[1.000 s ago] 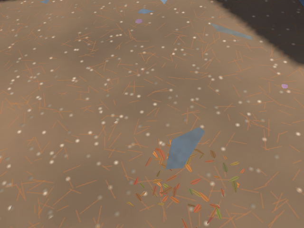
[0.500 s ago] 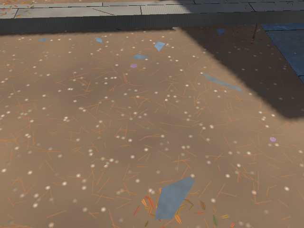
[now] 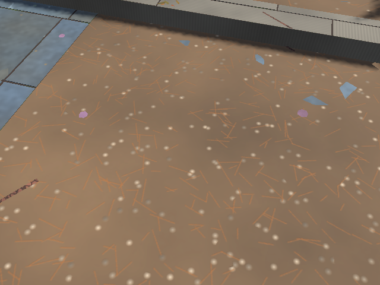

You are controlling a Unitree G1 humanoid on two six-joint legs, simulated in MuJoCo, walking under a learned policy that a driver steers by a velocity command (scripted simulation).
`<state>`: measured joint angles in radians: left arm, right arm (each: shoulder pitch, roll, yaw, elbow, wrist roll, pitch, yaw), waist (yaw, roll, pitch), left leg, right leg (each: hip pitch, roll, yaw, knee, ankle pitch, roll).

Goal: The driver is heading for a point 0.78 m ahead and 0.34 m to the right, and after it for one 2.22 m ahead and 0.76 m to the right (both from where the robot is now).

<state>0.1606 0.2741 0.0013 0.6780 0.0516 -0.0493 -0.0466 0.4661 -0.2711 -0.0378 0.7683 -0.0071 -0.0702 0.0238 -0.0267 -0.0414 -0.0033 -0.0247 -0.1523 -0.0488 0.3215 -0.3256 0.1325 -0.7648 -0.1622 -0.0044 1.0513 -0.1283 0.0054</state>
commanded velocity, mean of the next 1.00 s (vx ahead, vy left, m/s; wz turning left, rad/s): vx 0.23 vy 0.00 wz -0.74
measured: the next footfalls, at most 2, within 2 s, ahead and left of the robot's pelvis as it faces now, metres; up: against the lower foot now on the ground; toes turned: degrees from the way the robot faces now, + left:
right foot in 0.18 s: +0.43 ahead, -0.06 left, +0.00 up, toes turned -6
left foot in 0.78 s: +0.59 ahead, +0.06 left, +0.00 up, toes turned -47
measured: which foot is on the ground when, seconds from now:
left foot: down 0.00-0.16, up 0.18-0.76, down 0.78-1.00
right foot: up 0.00-0.16, down 0.18-0.78, up 0.80-1.00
